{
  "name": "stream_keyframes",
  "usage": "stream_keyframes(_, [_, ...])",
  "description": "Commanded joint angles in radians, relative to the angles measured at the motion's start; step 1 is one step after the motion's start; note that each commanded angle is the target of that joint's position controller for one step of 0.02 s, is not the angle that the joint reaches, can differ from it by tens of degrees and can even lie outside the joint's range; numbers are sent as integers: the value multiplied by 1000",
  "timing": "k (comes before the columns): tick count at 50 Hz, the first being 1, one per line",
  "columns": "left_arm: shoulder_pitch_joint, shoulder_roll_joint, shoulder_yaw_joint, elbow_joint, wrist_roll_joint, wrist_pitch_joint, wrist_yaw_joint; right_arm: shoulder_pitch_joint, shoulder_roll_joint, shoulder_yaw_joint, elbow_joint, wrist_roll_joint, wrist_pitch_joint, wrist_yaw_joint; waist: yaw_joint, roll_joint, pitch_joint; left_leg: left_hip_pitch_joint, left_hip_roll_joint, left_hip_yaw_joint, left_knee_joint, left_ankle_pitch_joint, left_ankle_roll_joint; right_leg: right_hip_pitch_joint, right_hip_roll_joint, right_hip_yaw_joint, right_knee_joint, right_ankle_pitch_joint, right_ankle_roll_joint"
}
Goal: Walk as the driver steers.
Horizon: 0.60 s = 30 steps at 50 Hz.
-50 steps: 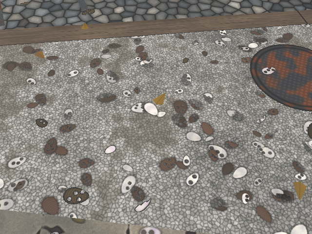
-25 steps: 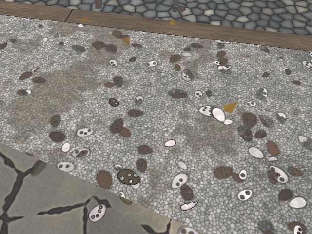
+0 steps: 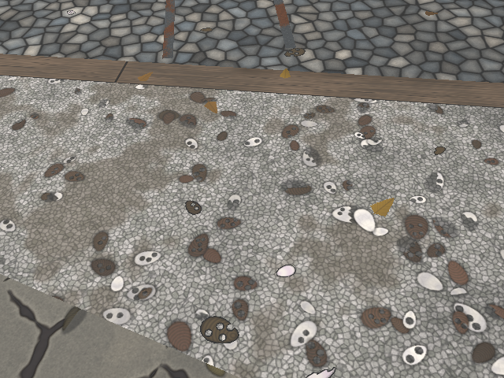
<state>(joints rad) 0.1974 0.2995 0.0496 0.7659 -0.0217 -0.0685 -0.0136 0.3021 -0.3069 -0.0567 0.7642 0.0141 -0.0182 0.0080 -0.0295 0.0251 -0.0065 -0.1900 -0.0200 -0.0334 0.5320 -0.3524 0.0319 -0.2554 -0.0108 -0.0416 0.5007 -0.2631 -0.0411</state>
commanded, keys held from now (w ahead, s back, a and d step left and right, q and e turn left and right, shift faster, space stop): w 1.00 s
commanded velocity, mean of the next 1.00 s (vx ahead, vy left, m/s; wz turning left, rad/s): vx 0.47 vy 0.00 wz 0.01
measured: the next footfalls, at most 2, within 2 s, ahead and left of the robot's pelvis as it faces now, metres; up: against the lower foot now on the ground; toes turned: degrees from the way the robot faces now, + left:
left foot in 0.44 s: +0.40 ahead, +0.12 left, +0.00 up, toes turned +0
right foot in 0.98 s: +0.69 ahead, -0.12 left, +0.00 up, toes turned -3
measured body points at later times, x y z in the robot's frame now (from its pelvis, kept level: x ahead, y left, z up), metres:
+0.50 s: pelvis +0.24 +0.03 -0.02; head +0.29 +0.03 +0.43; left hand +0.22 +0.31 -0.14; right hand +0.48 -0.21 -0.09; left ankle +0.36 +0.12 -0.74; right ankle +0.02 -0.10 -0.68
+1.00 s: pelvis +0.53 -0.02 -0.01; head +0.57 -0.03 +0.43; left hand +0.76 +0.21 -0.09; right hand +0.52 -0.31 -0.15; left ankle +0.36 +0.12 -0.72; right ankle +0.65 -0.12 -0.74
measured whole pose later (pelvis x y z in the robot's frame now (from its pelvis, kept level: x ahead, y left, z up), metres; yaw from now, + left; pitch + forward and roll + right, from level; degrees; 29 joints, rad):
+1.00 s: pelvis +0.53 -0.02 -0.01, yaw -1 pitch +2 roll +2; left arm 0.06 0.27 0.02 0.67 0.00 -0.09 -0.04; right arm 0.38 -0.31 -0.06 0.89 0.01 -0.04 0.00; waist -0.07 -0.01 0.04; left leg -0.01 0.00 0.02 0.52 -0.44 0.01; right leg -0.50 -0.02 -0.03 0.54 -0.07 -0.06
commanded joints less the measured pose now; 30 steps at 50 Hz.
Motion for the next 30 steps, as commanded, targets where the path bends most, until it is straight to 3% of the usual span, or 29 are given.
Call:
stream_keyframes(1, [272,238,62,9,17,-16,4,-176,-79,-10,-157,7,-55,1,150,-251,7,-624,-6,-6,483,-254,-6,386,-410,707,-332,-432,-268])
stream_keyframes(2, [210,179,42,-8,16,-24,3,-155,-122,-25,-147,23,-62,3,113,-179,73,-684,54,-53,569,-167,5,355,-387,663,-339,-481,-254])
stream_keyframes(3, [168,146,31,-21,18,-29,2,-135,-122,-26,-131,21,-65,6,91,-166,93,-693,78,-45,582,-74,11,338,-334,572,-343,-415,-218])
stream_keyframes(5, [129,124,20,-32,21,-28,2,-144,-105,-28,-121,-1,-69,11,72,-129,102,-669,116,-38,528,66,2,301,-269,420,-358,-182,-172])
stream_keyframes(9, [161,124,18,-24,20,-22,11,-188,-47,-12,-131,-6,-66,17,79,-108,81,-597,111,18,380,245,-51,253,-195,223,-381,184,-161])
stream_keyframes(13, [213,145,22,-2,13,-13,22,-313,-3,10,-169,0,-74,30,119,-110,104,-467,76,59,122,407,-62,189,-163,119,-393,269,-143])
stream_keyframes(16, [253,157,27,22,4,-6,22,-374,-12,11,-191,9,-80,47,125,-111,130,-440,62,50,28,427,-40,234,-207,125,-384,283,-145])
stream_keyframes(19, [251,172,36,36,-3,7,25,-369,-46,1,-198,8,-85,59,84,-119,111,-403,47,43,-24,350,10,335,-249,123,-310,465,-121])
stream_keyframes(20, [245,186,41,36,-1,11,28,-329,-68,-8,-189,6,-83,56,56,-135,70,-335,22,60,-23,309,29,360,-249,115,-246,638,-111])
stream_keyframes(21, [232,195,43,35,2,19,30,-232,-99,-25,-165,4,-80,48,-3,-146,-4,-197,-9,86,-30,290,57,361,-232,92,-120,823,-97])
stream_keyframes(22, [227,183,37,30,7,26,35,-71,-140,-47,-118,5,-75,36,-84,-136,-111,38,-15,95,-39,313,89,286,-188,57,77,878,-68])
stream_keyframes(23, [245,131,15,3,34,24,39,110,-209,-65,-82,-5,-66,21,-139,-21,-271,379,180,-123,20,311,150,48,-138,39,396,553,-39])
stream_keyframes(24, [389,-11,-23,-13,20,4,27,129,-264,-70,-66,-14,-68,29,-32,266,-416,647,409,-654,-116,7,313,-314,71,98,728,-275,19])
stream_keyframes(25, [290,110,1,-5,-9,-18,20,110,-157,-46,-69,-3,-71,28,-88,178,-353,589,385,-718,-224,-115,282,-422,32,205,826,-304,9])
stream_keyframes(26, [179,150,15,-42,-33,-30,13,40,-123,-34,-68,-1,-70,22,-76,132,-183,454,355,-549,-243,-56,242,-487,-18,168,829,-222,0])
stream_keyframes(27, [125,139,9,-53,-23,-39,16,-20,-113,-29,-72,-4,-70,20,-45,28,-102,306,318,-436,-263,75,221,-455,-68,140,783,-131,-2])
stream_keyframes(28, [104,131,14,-55,-3,-39,18,-65,-95,-25,-74,-15,-72,23,-13,6,-49,188,281,-355,-287,185,215,-421,-99,130,727,-72,5])
stream_keyframes(29, [129,122,16,-48,1,-31,15,-90,-72,-18,-76,-27,-77,23,24,26,-41,117,252,-301,-317,247,213,-362,-125,139,703,-33,9])
stream_keyframes(30, [153,102,12,-40,0,-20,14,-101,-67,-18,-71,-26,-82,24,43,42,-41,73,243,-270,-346,273,222,-329,-134,137,680,-19,18])
Velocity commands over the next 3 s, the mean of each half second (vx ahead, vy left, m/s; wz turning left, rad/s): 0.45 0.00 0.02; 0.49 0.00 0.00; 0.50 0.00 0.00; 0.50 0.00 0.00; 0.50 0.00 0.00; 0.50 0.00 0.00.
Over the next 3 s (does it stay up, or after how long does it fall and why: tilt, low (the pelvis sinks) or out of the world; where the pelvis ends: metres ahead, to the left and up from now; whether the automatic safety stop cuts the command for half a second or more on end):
stays up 1.63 -0.01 0.01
